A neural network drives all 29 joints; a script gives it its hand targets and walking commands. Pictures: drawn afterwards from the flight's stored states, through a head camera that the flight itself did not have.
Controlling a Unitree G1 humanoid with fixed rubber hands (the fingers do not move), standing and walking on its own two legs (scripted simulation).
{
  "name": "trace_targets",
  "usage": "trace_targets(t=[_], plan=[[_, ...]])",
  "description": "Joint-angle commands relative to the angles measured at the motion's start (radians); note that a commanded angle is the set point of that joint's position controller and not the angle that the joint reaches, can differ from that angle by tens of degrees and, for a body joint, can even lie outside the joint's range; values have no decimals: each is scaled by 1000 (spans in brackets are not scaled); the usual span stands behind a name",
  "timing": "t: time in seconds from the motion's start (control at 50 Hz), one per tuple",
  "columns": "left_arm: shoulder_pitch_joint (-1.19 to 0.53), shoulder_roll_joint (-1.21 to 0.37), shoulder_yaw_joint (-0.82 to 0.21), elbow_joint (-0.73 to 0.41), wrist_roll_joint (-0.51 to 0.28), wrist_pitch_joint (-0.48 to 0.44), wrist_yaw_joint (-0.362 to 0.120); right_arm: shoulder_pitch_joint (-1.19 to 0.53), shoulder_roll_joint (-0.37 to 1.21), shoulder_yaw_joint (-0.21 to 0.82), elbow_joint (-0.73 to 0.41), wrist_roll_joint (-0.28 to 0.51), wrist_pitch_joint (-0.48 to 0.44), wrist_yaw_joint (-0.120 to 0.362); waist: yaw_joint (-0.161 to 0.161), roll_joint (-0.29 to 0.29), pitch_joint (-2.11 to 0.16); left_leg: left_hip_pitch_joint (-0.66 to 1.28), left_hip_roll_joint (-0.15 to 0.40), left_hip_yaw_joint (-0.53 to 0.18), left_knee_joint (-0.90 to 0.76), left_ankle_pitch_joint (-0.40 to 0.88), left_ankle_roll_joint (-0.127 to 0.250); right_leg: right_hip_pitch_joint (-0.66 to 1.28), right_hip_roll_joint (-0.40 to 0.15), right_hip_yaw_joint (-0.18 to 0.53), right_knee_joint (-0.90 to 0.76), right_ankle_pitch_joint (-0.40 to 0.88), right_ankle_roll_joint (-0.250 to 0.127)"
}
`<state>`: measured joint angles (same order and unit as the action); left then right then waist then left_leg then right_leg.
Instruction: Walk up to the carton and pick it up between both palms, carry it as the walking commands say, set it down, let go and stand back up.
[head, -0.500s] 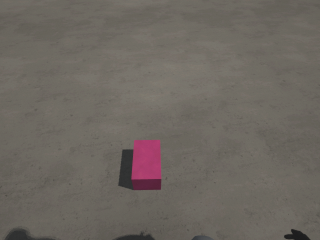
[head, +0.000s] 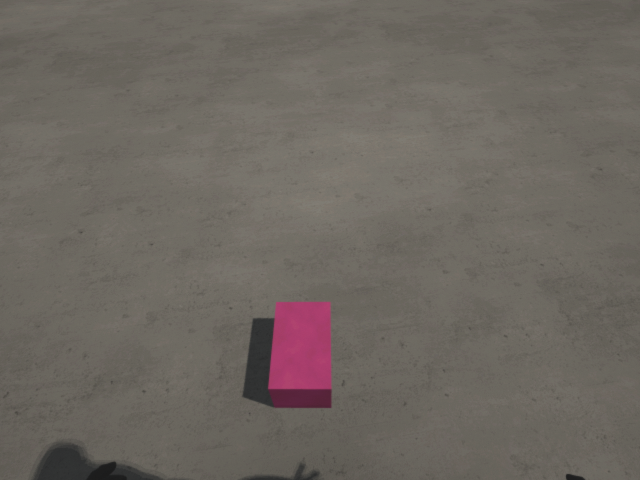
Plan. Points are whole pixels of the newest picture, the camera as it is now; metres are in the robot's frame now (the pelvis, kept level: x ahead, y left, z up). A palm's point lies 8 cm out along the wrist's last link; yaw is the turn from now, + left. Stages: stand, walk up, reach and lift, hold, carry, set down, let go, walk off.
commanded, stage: walk up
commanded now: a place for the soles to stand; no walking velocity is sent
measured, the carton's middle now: (303, 353) +0.57 +0.09 -0.68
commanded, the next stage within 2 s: none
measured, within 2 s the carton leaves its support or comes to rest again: neither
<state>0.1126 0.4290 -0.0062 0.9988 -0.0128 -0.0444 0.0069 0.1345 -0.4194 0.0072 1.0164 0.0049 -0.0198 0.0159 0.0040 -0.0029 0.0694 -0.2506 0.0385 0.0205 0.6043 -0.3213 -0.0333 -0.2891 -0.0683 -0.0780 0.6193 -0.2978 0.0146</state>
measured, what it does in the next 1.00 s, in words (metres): steps on the spot: left foot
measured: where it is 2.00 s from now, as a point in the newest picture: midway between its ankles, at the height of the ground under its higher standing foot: outside the picture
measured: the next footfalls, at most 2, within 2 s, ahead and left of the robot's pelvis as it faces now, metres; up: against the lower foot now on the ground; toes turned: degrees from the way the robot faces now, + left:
left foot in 0.90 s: +0.15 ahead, +0.21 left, +0.00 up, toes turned +0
right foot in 1.14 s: +0.17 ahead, -0.04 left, +0.00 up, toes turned +10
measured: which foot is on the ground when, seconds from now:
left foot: down 0.00-0.68, up 0.70-0.88, down 0.90-1.00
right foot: down 0.00-0.90, up 0.92-1.00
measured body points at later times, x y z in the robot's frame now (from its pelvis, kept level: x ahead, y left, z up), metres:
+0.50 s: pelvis +0.02 +0.01 +0.02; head +0.02 +0.01 +0.47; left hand +0.12 +0.33 -0.10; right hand +0.12 -0.31 -0.10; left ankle +0.00 +0.14 -0.73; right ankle +0.02 -0.13 -0.73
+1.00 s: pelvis +0.06 +0.07 -0.01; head +0.08 +0.08 +0.44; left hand +0.10 +0.44 -0.11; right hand +0.15 -0.28 -0.10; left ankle +0.11 +0.20 -0.73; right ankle +0.04 -0.09 -0.68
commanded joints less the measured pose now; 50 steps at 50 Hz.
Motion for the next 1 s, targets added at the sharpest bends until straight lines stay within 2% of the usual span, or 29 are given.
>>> trace_targets(t=[0.0, 0.04, 0.08, 0.12, 0.2, 0.34, 0.36, 0.48, 0.5, 0.52, 0.54, 0.62, 0.64, 0.66, 0.68, 0.7, 0.72, 0.74, 0.76, 0.8, 0.82, 0.84, 0.86, 0.88, 0.9, 0.92, 0.94, 0.96, 0.98], plan=[[-18, 190, 37, 2, -5, -13, 11, -31, -190, -43, -1, 7, -16, -11, 8, -9, -161, 79, 93, -87, -115, 354, 85, 104, -88, 101, -119, 345, -62], [-61, 186, 40, 19, -1, -7, 9, -51, -194, -45, 20, 6, -13, -11, 3, -16, -145, 87, 97, -76, -145, 401, 79, 128, -87, 79, -137, 364, -51], [-75, 183, 31, 35, -5, -3, 11, -74, -199, -45, 29, 3, -9, -11, 0, 60, -147, 101, 102, -87, -180, 392, 75, 147, -72, 82, -164, 323, -44], [-78, 176, 34, 56, 4, -2, 8, -105, -187, -45, 40, 3, -4, -12, 9, 12, -131, 107, 106, -77, -210, 339, 75, 156, -83, 85, -207, 329, -41], [-119, 163, 22, 91, 6, 2, 4, -144, -179, -41, 69, 1, -1, -9, 7, 47, -115, 111, 106, -91, -293, 254, 63, 170, -80, 79, -273, 230, -30], [-134, 162, 24, 116, 14, 1, 1, -160, -176, -33, 83, 1, -6, -10, -1, -21, -115, 156, 108, -82, -315, 305, 56, 194, -88, 82, -324, 288, -18], [-137, 167, 28, 124, 14, 0, 2, -156, -180, -38, 90, -1, -4, -11, -3, 13, -118, 162, 104, -71, -312, 317, 53, 197, -85, 78, -320, 291, -23], [-133, 156, 37, 119, 13, 4, 2, -134, -182, -33, 102, -1, -1, -12, -6, 22, -102, 153, 101, -64, -337, 295, 48, 207, -87, 74, -333, 283, -18], [-108, 155, 38, 124, 17, 4, 2, -144, -184, -34, 104, -3, -1, -11, 5, -10, -117, 154, 102, -69, -329, 297, 55, 227, -82, 73, -335, 290, -18], [-111, 159, 37, 119, 13, 3, 2, -143, -179, -31, 97, -2, -1, -11, 5, 23, -112, 147, 102, -69, -328, 285, 54, 212, -94, 80, -338, 280, -18], [-120, 175, 42, 115, 16, 2, 2, -144, -172, -33, 96, -3, 0, -12, 0, -22, -120, 159, 98, -70, -321, 277, 49, 214, -91, 74, -333, 270, -14], [-127, 172, 41, 101, 17, 7, 2, -126, -181, -35, 98, -11, 2, -13, -8, -2, -118, 148, 95, -67, -304, 291, 49, 216, -90, 65, -337, 288, -13], [14, 253, 93, 61, 29, -7, 8, -67, -249, -84, 24, -47, 19, 18, 1, 76, -136, 63, 42, -35, -188, -63, 89, 304, -69, 67, -263, -52, -68], [113, 298, 108, 72, 35, -10, 17, -107, -238, -89, -23, -44, 31, 36, 50, 59, -66, -136, 27, -50, -93, -264, 106, 325, -146, 177, -307, -302, -111], [142, 354, 139, 53, 45, -15, 22, -150, -214, -88, -60, -53, 45, 53, 88, -113, 11, -314, 11, -6, 144, -207, 86, 342, -295, 351, -425, -460, -200], [145, 353, 146, 23, 46, -25, 24, -171, -196, -90, -101, -56, 53, 59, 98, -113, 53, -437, 56, -101, 316, -186, 72, 303, -401, 450, -487, -438, -261], [112, 351, 148, -6, 44, -35, 25, -141, -202, -95, -110, -52, 52, 70, 73, -108, 74, -434, 90, -148, 354, -131, 61, 252, -426, 418, -487, -345, -282], [70, 325, 146, -22, 37, -42, 26, -80, -206, -101, -102, -49, 45, 80, 29, -57, 51, -400, 102, -158, 324, -91, 48, 246, -377, 337, -455, -218, -253], [44, 304, 145, -44, 43, -43, 20, -50, -205, -106, -107, -50, 39, 87, 15, -106, 30, -327, 105, -123, 236, -99, 41, 212, -332, 223, -416, -123, -229], [50, 306, 146, -63, 52, -45, 10, -15, -199, -120, -119, -43, 36, 101, -10, -136, -16, -166, 87, -57, 148, -104, 39, 104, -292, 127, -369, -24, -209], [21, 312, 140, -75, 60, -41, 5, 5, -199, -130, -126, -45, 35, 103, -35, -127, -44, -55, 60, -2, 84, -117, 44, 49, -261, 83, -314, -33, -201], [-26, 303, 133, -87, 62, -33, 2, 84, -191, -136, -103, -36, 35, 99, -80, -135, -51, 65, 22, 58, -10, 2, 43, -22, -205, 12, -231, -69, -169], [-7, 260, 121, -98, 60, -24, 2, 128, -199, -145, -79, -36, 29, 86, -88, -53, -42, 164, -28, 74, -56, 30, 43, -121, -146, -28, -110, -143, -129], [5, 199, 103, -109, 62, -15, 0, 236, -260, -169, -59, -40, 26, 71, -138, 121, -85, 296, -6, 3, -88, -55, 58, -235, -75, -78, 106, -236, -90], [-10, 112, 75, -156, 48, -7, 5, 279, -369, -185, -79, -46, 18, 54, -162, 386, -42, 224, 235, -494, -391, -385, 173, -408, 93, -49, 414, -419, -41], [30, 190, 102, -138, 32, 6, 14, 216, -407, -179, -114, -44, 9, 52, -106, 173, -25, 80, 316, -632, -422, -413, 283, -337, 63, 164, 521, -329, -40], [83, 223, 99, -109, 20, 9, 12, 120, -374, -165, -145, -23, 3, 36, -54, 84, 1, 0, 342, -579, -407, -422, 317, -314, 31, 201, 583, -248, -45], [140, 231, 112, -81, 8, 8, 12, 77, -322, -149, -167, -30, -2, 24, -13, 61, 29, -57, 296, -467, -380, -366, 281, -279, 3, 210, 552, -178, -41], [204, 223, 111, -73, 6, 0, 8, 39, -308, -139, -189, -37, -5, 16, 9, 136, -19, 4, 265, -376, -318, -282, 269, -264, -26, 174, 428, -177, -33]])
